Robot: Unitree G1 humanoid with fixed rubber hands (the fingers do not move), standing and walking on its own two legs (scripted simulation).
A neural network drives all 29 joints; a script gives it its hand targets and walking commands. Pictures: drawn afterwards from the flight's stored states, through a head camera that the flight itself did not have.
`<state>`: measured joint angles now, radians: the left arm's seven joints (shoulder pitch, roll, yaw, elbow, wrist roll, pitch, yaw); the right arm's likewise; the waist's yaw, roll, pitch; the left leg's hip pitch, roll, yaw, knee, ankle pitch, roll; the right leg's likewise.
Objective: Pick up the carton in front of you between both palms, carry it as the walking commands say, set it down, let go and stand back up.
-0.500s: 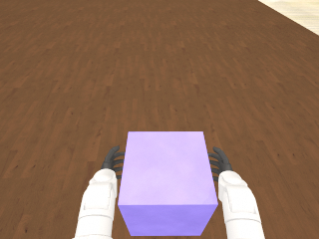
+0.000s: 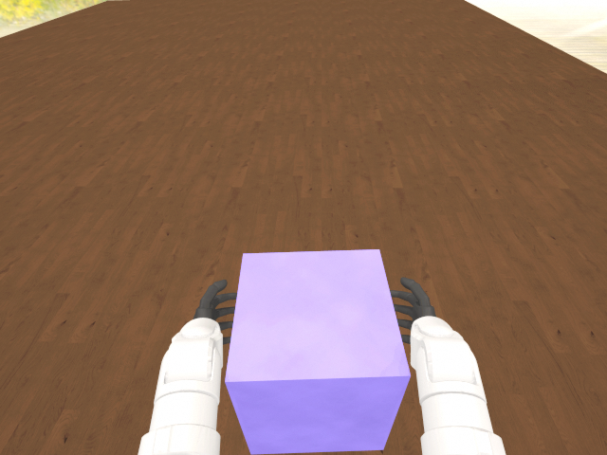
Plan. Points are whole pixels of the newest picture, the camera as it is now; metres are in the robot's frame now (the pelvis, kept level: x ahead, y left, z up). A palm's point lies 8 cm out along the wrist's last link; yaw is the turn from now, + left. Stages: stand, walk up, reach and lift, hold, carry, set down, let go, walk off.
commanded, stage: hold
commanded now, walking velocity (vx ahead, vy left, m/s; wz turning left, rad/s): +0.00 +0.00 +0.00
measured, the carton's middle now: (314, 353) +0.31 +0.00 -0.04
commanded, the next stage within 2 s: set down in 0.30 s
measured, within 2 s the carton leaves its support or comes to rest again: neither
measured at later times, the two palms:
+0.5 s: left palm (198, 316) +0.33 +0.17 +0.03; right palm (402, 318) +0.32 -0.13 +0.03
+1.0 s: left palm (239, 361) +0.37 +0.14 -0.17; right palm (394, 358) +0.37 -0.16 -0.17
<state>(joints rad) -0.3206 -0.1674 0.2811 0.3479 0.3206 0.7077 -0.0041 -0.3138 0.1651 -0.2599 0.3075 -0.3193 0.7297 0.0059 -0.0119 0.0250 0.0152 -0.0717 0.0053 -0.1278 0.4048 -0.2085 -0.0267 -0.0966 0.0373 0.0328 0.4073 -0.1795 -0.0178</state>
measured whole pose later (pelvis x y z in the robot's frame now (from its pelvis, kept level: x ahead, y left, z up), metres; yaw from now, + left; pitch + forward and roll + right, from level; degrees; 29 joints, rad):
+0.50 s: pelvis +0.02 +0.03 +0.00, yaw -1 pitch -5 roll +0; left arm -0.38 -0.19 0.33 0.39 0.33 0.68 0.01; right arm -0.37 0.17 -0.33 0.37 -0.36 0.68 0.03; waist -0.01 0.01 0.03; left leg -0.10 -0.03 -0.11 0.41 -0.23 0.00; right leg -0.12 0.01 0.08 0.40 -0.19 0.02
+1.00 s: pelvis -0.02 +0.02 -0.08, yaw -1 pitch +31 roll +1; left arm -0.61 -0.17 0.41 0.47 0.20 0.19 0.09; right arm -0.67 0.08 -0.39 0.50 -0.27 0.22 0.03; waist -0.02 0.03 0.00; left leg -1.16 -0.07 -0.10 0.95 -0.34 -0.04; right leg -1.20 0.05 0.11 0.96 -0.30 0.03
